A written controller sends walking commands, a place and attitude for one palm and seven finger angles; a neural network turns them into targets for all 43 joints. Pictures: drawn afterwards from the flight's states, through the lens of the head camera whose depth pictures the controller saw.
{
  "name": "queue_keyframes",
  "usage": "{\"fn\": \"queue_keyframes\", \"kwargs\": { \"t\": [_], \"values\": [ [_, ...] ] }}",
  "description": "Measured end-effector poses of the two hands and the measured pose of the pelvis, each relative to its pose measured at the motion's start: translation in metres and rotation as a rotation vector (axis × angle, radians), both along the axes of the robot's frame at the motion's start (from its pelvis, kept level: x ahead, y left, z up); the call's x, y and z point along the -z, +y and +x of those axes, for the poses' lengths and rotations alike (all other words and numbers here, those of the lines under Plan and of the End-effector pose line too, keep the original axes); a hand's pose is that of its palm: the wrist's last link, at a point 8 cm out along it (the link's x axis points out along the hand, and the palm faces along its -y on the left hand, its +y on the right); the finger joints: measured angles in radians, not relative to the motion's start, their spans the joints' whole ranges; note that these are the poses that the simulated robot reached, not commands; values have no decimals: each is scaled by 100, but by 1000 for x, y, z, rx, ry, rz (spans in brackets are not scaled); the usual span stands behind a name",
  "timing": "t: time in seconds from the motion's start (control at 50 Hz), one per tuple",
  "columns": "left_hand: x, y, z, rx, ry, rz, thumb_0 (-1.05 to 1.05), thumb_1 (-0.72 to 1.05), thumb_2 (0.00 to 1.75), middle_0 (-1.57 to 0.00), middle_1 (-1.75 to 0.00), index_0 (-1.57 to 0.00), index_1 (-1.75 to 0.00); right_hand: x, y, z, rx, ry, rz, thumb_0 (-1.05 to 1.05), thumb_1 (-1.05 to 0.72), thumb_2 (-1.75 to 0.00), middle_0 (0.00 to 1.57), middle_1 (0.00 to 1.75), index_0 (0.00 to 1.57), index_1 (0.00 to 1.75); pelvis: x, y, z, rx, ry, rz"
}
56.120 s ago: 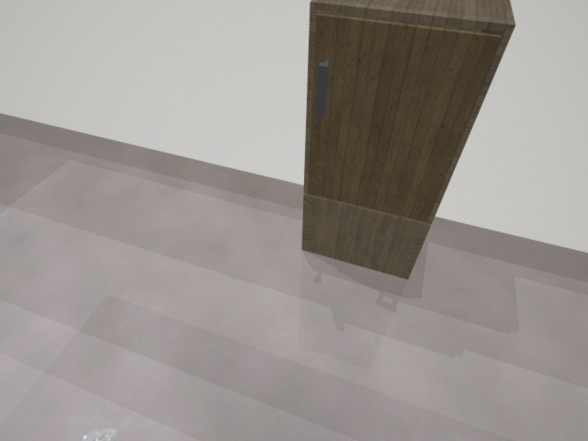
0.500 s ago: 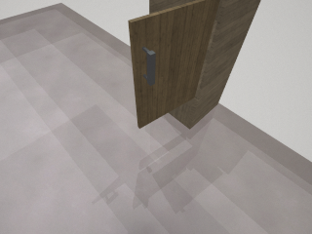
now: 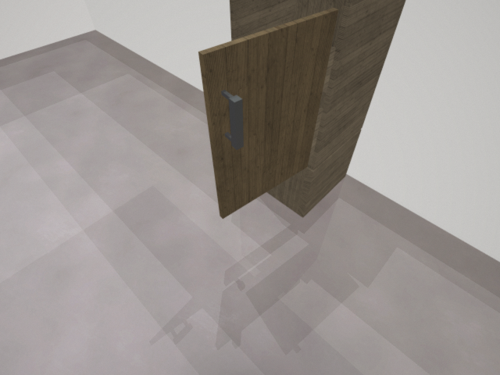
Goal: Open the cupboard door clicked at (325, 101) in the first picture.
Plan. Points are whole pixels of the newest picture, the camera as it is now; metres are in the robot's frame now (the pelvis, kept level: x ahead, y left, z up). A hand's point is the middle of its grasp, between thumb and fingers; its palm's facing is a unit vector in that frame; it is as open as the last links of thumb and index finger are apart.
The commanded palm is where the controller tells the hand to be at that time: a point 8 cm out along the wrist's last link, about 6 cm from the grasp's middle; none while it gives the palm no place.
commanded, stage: let the arm hang, fingers relaxed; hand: left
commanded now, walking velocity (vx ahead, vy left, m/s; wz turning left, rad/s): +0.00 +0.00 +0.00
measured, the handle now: (231, 120) +0.68 +0.08 +0.02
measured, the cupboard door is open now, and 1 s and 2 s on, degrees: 82 82 82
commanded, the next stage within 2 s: look to check the result in 0.12 s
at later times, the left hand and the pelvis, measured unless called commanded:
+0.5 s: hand out of the picture +0.06 +0.22 -0.16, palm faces -0.01 -0.95 -0.32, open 7.4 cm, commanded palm none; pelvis +0.02 -0.01 +0.00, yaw +0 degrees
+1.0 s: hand out of the picture +0.11 +0.22 -0.15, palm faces -0.03 -0.95 -0.32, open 7.4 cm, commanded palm none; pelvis +0.03 -0.02 +0.01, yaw +0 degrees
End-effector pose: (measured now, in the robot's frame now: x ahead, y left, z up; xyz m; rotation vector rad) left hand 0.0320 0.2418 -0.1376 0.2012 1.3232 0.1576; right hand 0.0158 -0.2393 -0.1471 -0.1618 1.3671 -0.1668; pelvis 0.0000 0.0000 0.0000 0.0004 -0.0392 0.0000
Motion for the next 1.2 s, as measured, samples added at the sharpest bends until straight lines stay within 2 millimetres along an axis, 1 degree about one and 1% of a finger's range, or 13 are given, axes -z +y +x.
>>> {"fn": "queue_keyframes", "kwargs": {
  "t": [0.06,0.14,0.28,0.46,0.6,0.72,0.82,0.96,1.2],
  "values": [
    [-1,-1,8,6,-13,-2,0,90,90,-21,-30,-20,-30,-2,-4,4,-2,-6,-9,1,-90,-90,20,30,20,30,0,0,2,0,1,0],
    [-2,2,13,10,-15,6,0,90,90,-21,-30,-20,-30,-3,-9,10,-5,-12,-19,1,-90,-90,20,30,20,30,-1,-1,4,-1,3,1],
    [-7,13,17,6,-7,39,0,90,90,-21,-30,-20,-30,-7,-22,25,-17,-26,-40,1,-90,-90,20,30,20,30,-2,-4,9,-2,5,0],
    [-14,25,23,7,-1,78,0,90,90,-21,-30,-20,-30,-11,-38,48,-38,-54,-66,1,-90,-90,20,30,20,30,-3,-8,15,-1,10,1],
    [-18,29,36,15,-24,93,0,90,90,-21,-30,-20,-30,-16,-49,67,-49,-87,-83,1,-90,-90,20,30,20,30,-4,-11,20,0,9,3],
    [-19,27,49,29,-42,94,0,90,90,-21,-30,-20,-30,-19,-55,78,-54,-104,-93,1,-90,-90,20,30,20,30,-5,-13,24,3,12,4],
    [-20,25,58,38,-54,93,0,90,90,-21,-30,-21,-30,-21,-59,82,-53,-107,-99,1,-90,-90,20,30,20,30,-5,-15,28,5,14,5],
    [-20,23,67,46,-59,92,0,90,90,-21,-30,-21,-30,-21,-62,81,-49,-93,-102,1,-90,-90,21,30,20,30,-5,-17,33,7,17,6],
    [-19,21,73,54,-48,94,0,90,90,-21,-30,-21,-30,-19,-63,78,-35,-70,-98,1,-90,-90,21,30,20,30,-5,-19,39,14,20,7]
  ]
}}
